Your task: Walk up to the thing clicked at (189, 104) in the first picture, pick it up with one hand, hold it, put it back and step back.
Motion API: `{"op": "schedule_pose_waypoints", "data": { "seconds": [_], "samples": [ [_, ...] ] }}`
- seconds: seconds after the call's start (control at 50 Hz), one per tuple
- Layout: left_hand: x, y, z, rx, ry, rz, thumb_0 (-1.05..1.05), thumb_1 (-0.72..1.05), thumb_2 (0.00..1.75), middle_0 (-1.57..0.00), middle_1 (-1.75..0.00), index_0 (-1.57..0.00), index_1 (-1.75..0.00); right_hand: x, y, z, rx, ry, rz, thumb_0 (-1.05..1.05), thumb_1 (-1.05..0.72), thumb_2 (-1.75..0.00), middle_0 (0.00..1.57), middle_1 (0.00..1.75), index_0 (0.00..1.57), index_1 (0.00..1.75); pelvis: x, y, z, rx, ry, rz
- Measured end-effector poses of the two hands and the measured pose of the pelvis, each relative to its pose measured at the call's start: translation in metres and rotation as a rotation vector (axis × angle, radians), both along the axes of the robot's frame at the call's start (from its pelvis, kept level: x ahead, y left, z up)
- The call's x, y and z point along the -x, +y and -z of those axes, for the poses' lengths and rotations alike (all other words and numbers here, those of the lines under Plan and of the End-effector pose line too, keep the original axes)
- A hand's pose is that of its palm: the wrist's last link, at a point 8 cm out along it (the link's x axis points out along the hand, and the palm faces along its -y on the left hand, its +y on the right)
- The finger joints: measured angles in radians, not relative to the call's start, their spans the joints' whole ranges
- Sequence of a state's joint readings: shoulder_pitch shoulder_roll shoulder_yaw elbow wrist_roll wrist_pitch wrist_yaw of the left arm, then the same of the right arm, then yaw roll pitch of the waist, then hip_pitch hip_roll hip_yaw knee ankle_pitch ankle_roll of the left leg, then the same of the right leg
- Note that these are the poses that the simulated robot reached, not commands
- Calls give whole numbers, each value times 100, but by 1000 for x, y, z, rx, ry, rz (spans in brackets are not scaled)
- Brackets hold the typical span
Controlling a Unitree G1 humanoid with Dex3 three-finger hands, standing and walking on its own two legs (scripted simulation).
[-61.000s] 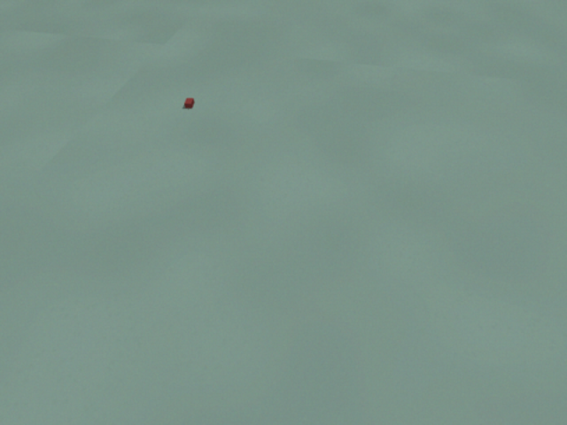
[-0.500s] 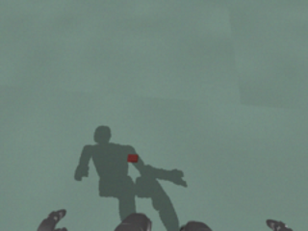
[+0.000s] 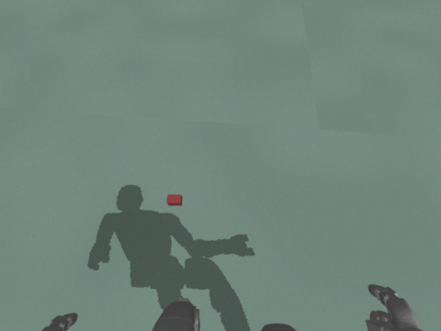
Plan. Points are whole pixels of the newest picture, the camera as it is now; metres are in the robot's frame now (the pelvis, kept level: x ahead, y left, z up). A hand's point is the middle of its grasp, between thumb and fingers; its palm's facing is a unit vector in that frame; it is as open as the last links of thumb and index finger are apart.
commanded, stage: step back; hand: left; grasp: from above
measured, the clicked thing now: (175, 200) +0.70 +0.26 -0.73
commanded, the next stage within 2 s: stand in 1.92 s
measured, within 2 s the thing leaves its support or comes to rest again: neither
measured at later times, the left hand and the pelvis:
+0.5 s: hand out of the picture -0.06 +0.27 -0.13, palm faces +0.11 -0.91 -0.39, open 7.4 cm; pelvis -0.17 -0.01 +0.01, yaw +6 degrees
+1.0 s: hand out of the picture -0.28 +0.26 -0.13, palm faces +0.14 -0.88 -0.45, open 7.4 cm; pelvis -0.34 -0.03 +0.00, yaw +9 degrees
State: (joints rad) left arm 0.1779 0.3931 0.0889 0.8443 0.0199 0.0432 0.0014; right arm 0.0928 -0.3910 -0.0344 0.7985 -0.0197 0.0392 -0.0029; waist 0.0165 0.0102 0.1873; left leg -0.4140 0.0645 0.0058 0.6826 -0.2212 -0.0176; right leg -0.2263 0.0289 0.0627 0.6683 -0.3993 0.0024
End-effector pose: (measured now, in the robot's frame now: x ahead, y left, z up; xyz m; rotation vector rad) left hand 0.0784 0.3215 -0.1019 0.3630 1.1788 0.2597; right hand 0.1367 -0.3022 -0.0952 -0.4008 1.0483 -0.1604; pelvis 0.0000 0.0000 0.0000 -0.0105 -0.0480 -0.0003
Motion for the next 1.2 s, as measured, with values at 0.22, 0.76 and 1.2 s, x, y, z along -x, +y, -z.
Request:
{"op": "schedule_pose_waypoints", "data": {
  "seconds": [0.22,0.76,1.2],
  "samples": [
    [69,-23,-26,-28,-55,-28,1,90,90,-21,-30,-21,-30,105,-25,12,-6,140,25,1,-91,-89,20,30,21,30,65,-15,-11,-35,2,-66],
    [299,-51,-7,-9,25,-52,1,90,90,-20,-30,-21,-30,252,-42,7,-22,24,-12,1,-91,-89,21,30,21,30,265,-46,-3,0,-14,-40],
    [422,-26,-7,23,35,-125,1,90,90,-20,-30,-20,-30,412,-27,0,-24,153,-18,1,-90,-89,21,30,21,30,356,-36,-14,-16,-11,-109]
  ]
}}
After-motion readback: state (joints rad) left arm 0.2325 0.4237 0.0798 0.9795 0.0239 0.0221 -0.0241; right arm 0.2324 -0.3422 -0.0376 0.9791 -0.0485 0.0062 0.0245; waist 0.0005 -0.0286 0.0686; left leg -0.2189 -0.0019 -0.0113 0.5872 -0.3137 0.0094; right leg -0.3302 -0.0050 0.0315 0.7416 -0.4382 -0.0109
